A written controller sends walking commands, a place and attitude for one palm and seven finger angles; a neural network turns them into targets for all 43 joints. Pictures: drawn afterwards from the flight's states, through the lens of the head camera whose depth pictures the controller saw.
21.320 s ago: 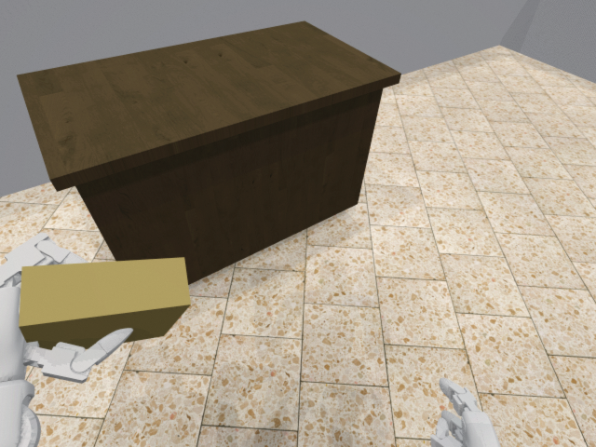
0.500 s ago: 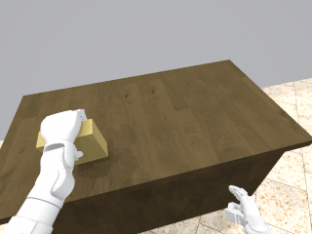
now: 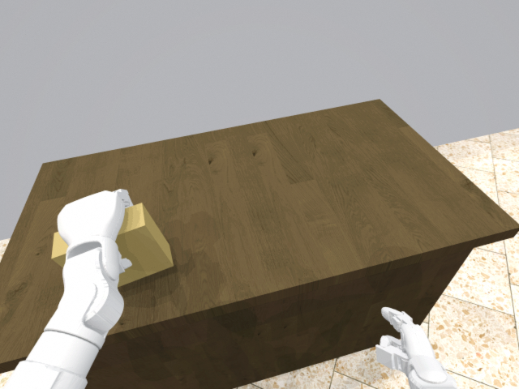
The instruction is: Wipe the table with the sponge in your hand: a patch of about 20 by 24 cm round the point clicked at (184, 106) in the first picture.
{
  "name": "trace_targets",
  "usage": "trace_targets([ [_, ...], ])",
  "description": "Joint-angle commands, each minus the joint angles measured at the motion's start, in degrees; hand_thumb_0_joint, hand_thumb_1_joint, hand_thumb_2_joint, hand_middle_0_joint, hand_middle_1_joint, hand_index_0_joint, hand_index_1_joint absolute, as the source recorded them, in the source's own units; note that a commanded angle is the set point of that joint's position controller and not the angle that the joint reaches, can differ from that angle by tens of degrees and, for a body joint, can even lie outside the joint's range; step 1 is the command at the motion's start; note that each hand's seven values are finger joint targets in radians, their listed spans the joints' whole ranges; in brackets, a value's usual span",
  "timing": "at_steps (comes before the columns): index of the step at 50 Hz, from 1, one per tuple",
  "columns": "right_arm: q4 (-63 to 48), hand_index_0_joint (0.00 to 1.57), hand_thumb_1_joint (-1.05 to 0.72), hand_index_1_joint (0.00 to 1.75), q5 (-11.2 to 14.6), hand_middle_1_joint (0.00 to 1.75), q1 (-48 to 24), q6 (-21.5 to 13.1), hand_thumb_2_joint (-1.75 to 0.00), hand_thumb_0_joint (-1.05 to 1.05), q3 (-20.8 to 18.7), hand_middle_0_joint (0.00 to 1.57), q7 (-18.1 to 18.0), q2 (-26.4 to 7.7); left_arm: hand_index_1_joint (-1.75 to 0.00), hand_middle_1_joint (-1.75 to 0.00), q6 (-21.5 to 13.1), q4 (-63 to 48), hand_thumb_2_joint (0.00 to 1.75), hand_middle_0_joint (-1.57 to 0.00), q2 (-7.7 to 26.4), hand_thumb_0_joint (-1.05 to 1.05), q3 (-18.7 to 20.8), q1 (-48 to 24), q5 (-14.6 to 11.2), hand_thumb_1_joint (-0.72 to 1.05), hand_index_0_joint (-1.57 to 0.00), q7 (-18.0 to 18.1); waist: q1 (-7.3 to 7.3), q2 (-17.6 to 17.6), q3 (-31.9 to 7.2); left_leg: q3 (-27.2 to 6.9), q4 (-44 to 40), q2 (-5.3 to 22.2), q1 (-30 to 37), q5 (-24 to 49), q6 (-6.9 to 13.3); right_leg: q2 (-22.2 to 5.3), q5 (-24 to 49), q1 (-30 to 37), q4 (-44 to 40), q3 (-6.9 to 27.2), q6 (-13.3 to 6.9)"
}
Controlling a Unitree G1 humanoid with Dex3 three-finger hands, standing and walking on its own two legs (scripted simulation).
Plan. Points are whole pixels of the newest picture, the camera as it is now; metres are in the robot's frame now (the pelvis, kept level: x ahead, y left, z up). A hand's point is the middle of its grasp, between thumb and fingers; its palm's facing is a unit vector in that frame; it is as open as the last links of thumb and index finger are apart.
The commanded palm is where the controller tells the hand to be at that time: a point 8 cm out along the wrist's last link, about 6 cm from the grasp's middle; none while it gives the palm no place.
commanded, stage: move the sponge above the wiping area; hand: left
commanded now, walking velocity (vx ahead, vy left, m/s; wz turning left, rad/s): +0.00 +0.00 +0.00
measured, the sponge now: (124, 257) +0.29 +0.29 +0.04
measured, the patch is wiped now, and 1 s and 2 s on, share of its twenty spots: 0.00 0.00 0.05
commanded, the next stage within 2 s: lower the sponge onto the table in 0.60 s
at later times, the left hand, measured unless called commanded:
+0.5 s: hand (122, 248) +0.29 +0.28 +0.07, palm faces -0.04 -0.12 -0.99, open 9.1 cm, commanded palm +0.26 +0.26 +0.14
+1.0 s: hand (139, 249) +0.30 +0.26 +0.06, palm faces -0.09 -0.14 -0.99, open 9.1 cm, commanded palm +0.28 +0.26 +0.14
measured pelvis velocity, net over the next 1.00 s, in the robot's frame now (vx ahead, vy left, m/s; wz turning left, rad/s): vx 0.01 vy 0.00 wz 0.01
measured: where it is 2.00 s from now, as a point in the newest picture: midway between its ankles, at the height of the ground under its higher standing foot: outside the picture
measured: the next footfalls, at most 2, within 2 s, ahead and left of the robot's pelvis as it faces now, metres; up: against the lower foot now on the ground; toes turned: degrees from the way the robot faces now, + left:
none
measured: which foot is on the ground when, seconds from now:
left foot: down 0.00-1.00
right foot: down 0.00-1.00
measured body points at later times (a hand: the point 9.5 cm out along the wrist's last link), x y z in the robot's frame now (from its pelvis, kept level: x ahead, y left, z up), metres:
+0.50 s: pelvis +0.00 +0.00 +0.00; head +0.00 -0.04 +0.45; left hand +0.29 +0.28 +0.13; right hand +0.23 -0.21 -0.10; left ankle -0.04 +0.09 -0.75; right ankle +0.03 -0.10 -0.75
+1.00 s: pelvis +0.01 +0.00 +0.00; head +0.01 -0.03 +0.45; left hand +0.30 +0.26 +0.12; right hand +0.25 -0.20 -0.09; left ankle -0.04 +0.09 -0.75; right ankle +0.03 -0.10 -0.75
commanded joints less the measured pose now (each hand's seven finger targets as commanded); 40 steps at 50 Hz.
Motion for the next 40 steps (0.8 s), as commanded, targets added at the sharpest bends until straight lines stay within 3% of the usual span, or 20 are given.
trace_targets([
  [1, -11.3, 0.20, -0.90, 0.30, 0.1, 0.30, -11.8, -2.5, -0.90, 0.00, -2.0, 0.20, -0.2, -7.3, -1.60, -1.60, 0.0, -7.8, 1.30, -1.20, 7.9, 0.00, 0.8, -13.2, 0.9, 0.10, -1.20, -4.1, -1.25, -7.3, -9.5, -4.3, -1.8, 0.4, -7.6, 11.5, 0.2, -1.2, 5.2, 10.5, -1.0, 5.7, -2.9],
  [4, -11.8, 0.20, -0.90, 0.30, -1.0, 0.30, -10.5, -2.9, -0.90, 0.00, -2.3, 0.20, -0.5, -7.3, -1.60, -1.60, -6.0, -13.2, 1.30, -1.20, 13.0, 0.00, 5.2, -17.4, 2.7, 0.10, -1.20, -4.5, -0.58, -6.2, -14.5, -4.6, -1.0, 0.4, -5.5, 11.7, 0.8, -0.7, 5.3, 11.6, -0.5, 7.3, -3.2],
  [6, -11.7, 0.20, -0.90, 0.30, -1.6, 0.30, -9.2, -3.6, -0.90, 0.00, -2.7, 0.20, -0.9, -6.2, -1.60, -1.60, -10.9, -16.0, 1.30, -1.20, 13.4, 0.00, 6.6, -20.4, 3.9, 0.10, -1.20, -2.7, -0.01, -4.8, -17.2, -5.0, -0.8, 0.6, -4.8, 13.8, 0.3, -0.7, 7.3, 13.4, 0.5, 6.7, -3.3],
  [8, -11.0, 0.20, -0.90, 0.30, -2.2, 0.30, -8.1, -4.3, -0.90, 0.00, -3.4, 0.20, -1.1, -5.8, -1.60, -1.60, -14.8, -18.0, 1.30, -1.20, 15.4, 0.00, 9.8, -19.1, 4.9, 0.10, -1.20, 0.4, 1.17, -1.8, -18.5, -5.5, -0.9, 0.9, -4.4, 16.2, -0.6, -0.3, 9.8, 14.5, 1.3, 7.1, -3.8],
  [9, -10.9, 0.20, -0.90, 0.30, -2.4, 0.30, -8.3, -4.5, -0.90, 0.00, -3.3, 0.20, -1.2, -6.1, -1.60, -1.60, -15.4, -19.0, 1.30, -1.20, 18.7, 0.00, 13.4, -17.9, 5.2, 0.10, -1.20, 2.2, 2.12, 1.3, -18.7, -6.1, -1.5, 0.9, -4.5, 15.6, -0.9, 0.2, 9.3, 15.0, 1.2, 8.8, -4.2],
  [13, -8.8, 0.20, -0.90, 0.30, -1.4, 0.30, -8.7, -4.2, -0.90, 0.00, -3.5, 0.20, -0.7, -6.0, -1.60, -1.60, -11.5, -12.0, 1.30, -1.20, 13.6, 0.00, 10.5, -16.6, 4.9, 0.10, -1.20, 6.5, 1.24, 0.1, -12.7, -5.0, -2.1, 1.2, -6.6, 15.7, -2.2, -0.3, 8.0, 11.5, -0.2, 7.1, -4.5],
  [14, -8.8, 0.20, -0.90, 0.30, -1.0, 0.30, -10.1, -4.0, -0.90, 0.00, -3.4, 0.20, -0.5, -6.4, -1.60, -1.60, -9.5, -11.7, 1.30, -1.20, 14.9, 0.00, 11.9, -16.1, 4.2, 0.10, -1.20, 6.9, 1.43, 0.0, -11.6, -5.3, -2.6, 1.0, -6.6, 14.6, -2.1, 0.0, 6.4, 11.4, -0.8, 8.4, -4.7],
  [15, -9.3, 0.20, -0.90, 0.30, -0.6, 0.30, -10.7, -3.8, -0.90, 0.00, -3.3, 0.20, -0.4, -6.1, -1.60, -1.60, -7.2, -10.6, 1.30, -1.20, 10.8, 0.00, 8.2, -15.2, 3.0, 0.10, -1.20, 6.6, 1.02, -0.9, -11.5, -4.5, -2.5, 1.0, -6.7, 14.3, -1.8, -0.7, 6.6, 11.7, -0.8, 6.8, -4.2],
  [20, -10.6, 0.20, -0.90, 0.30, 0.4, 0.30, -12.6, -2.8, -0.90, 0.00, -2.8, 0.20, -0.2, -7.3, -1.60, -1.60, 0.5, -7.7, 1.30, -1.20, 7.6, 0.00, 2.6, -11.5, 0.3, 0.10, -1.20, 0.7, -0.38, -6.1, -9.4, -4.4, -2.5, 0.6, -7.7, 12.6, -0.7, -1.2, 6.5, 11.5, -1.1, 6.2, -3.3],
  [22, -11.3, 0.20, -0.90, 0.30, 0.3, 0.30, -12.1, -2.8, -0.90, 0.00, -2.7, 0.20, -0.2, -7.4, -1.60, -1.60, 0.1, -9.7, 1.30, -1.20, 6.3, 0.00, -0.2, -13.7, 0.9, 0.10, -1.20, -2.1, -1.02, -6.8, -11.0, -4.5, -1.8, 0.4, -6.7, 13.1, -0.1, -1.3, 7.3, 11.3, -0.9, 5.9, -3.0],
  [25, -12.1, 0.20, -0.90, 0.30, -0.6, 0.30, -10.6, -3.6, -0.90, 0.00, -2.9, 0.20, -0.4, -6.9, -1.60, -1.60, -5.0, -16.3, 1.30, -1.20, 8.8, 0.00, 1.3, -18.7, 2.5, 0.10, -1.20, -3.3, -0.97, -5.6, -15.9, -5.1, -0.7, 0.6, -4.1, 14.6, 0.6, -0.9, 7.9, 12.2, 0.1, 5.9, -3.2],
  [28, -11.1, 0.20, -0.90, 0.30, -1.6, 0.30, -8.5, -4.3, -0.90, 0.00, -3.0, 0.20, -0.9, -6.1, -1.60, -1.60, -11.0, -16.9, 1.30, -1.20, 11.2, 0.00, 4.6, -19.5, 4.0, 0.10, -1.20, -1.1, 0.09, -4.8, -17.2, -5.6, -0.8, 0.9, -3.5, 16.4, -0.4, -0.4, 9.6, 13.0, 0.8, 6.1, -3.4],
  [29, -10.7, 0.20, -0.90, 0.30, -1.8, 0.30, -8.9, -4.3, -0.90, 0.00, -3.0, 0.20, -1.1, -6.4, -1.60, -1.60, -12.1, -18.0, 1.30, -1.20, 16.0, 0.00, 9.4, -20.5, 4.8, 0.10, -1.20, 0.5, 0.94, -2.5, -17.4, -6.0, -1.3, 1.2, -3.3, 15.9, -0.7, 0.3, 8.9, 13.2, 0.8, 7.9, -3.9],
  [30, -10.7, 0.20, -0.90, 0.30, -1.8, 0.30, -8.6, -4.5, -0.90, 0.00, -3.0, 0.20, -1.2, -5.5, -1.60, -1.60, -12.7, -17.6, 1.30, -1.20, 13.2, 0.00, 7.6, -21.5, 5.4, 0.10, -1.20, 1.9, 0.74, -2.1, -17.4, -5.5, -1.1, 1.0, -4.2, 16.9, -1.1, -0.1, 9.8, 14.0, 1.2, 6.6, -3.9],
  [31, -9.7, 0.20, -0.90, 0.30, -1.8, 0.30, -8.2, -4.4, -0.90, 0.00, -3.1, 0.20, -1.2, -5.5, -1.60, -1.60, -12.7, -15.0, 1.30, -1.20, 14.5, 0.00, 9.6, -20.2, 5.9, 0.10, -1.20, 3.4, 1.16, -2.5, -16.3, -5.4, -1.2, 1.1, -4.7, 17.6, -1.5, 0.1, 10.4, 13.3, 1.1, 6.9, -4.2],
  [34, -9.0, 0.20, -0.90, 0.30, -1.3, 0.30, -10.3, -3.7, -0.90, 0.00, -2.8, 0.20, -0.4, -6.0, -1.60, -1.60, -9.5, -13.3, 1.30, -1.20, 15.1, 0.00, 11.0, -18.3, 5.8, 0.10, -1.20, 6.4, 2.01, 0.8, -14.1, -5.6, -2.4, 1.0, -5.4, 17.4, -2.5, 0.3, 9.4, 12.9, 0.3, 8.3, -4.9],
  [35, -9.6, 0.20, -0.90, 0.30, -1.0, 0.30, -10.9, -3.5, -0.90, 0.00, -2.8, 0.20, -0.2, -5.5, -1.60, -1.60, -7.5, -12.7, 1.30, -1.20, 11.2, 0.00, 7.6, -18.3, 5.0, 0.10, -1.20, 6.5, 1.45, 1.1, -13.4, -4.9, -2.4, 1.0, -5.8, 17.5, -2.4, -0.3, 9.8, 13.1, 0.3, 6.9, -4.7],
  [37, -9.1, 0.20, -0.90, 0.30, -0.3, 0.30, -12.1, -2.9, -0.90, 0.00, -2.6, 0.20, 0.1, -6.1, -1.60, -1.60, -3.2, -8.8, 1.30, -1.20, 8.7, 0.00, 4.9, -16.4, 3.6, 0.10, -1.20, 5.7, 0.83, -1.3, -11.4, -4.6, -2.5, 1.0, -6.3, 16.2, -2.3, -0.7, 9.2, 12.0, -0.6, 6.5, -4.3],
  [39, -9.6, 0.20, -0.90, 0.30, 0.1, 0.30, -13.6, -2.4, -0.90, 0.00, -2.6, 0.20, 0.3, -6.9, -1.60, -1.60, 0.3, -7.5, 1.30, -1.20, 9.4, 0.00, 5.4, -13.5, 2.2, 0.10, -1.20, 3.9, 0.63, -3.2, -9.9, -4.4, -2.7, 0.7, -6.6, 14.5, -1.5, -0.7, 7.9, 11.6, -1.2, 7.5, -4.1],
  [40, -10.5, 0.20, -0.90, 0.30, 0.3, 0.30, -13.6, -2.2, -0.90, 0.00, -2.4, 0.20, 0.4, -6.6, -1.60, -1.60, 1.5, -8.2, 1.30, -1.20, 6.1, 0.00, 1.6, -13.9, 1.8, 0.10, -1.20, 2.3, 0.10, -3.7, -10.8, -4.1, -2.3, 0.6, -6.7, 15.4, -1.2, -1.1, 9.4, 12.3, -0.5, 6.1, -3.8],
])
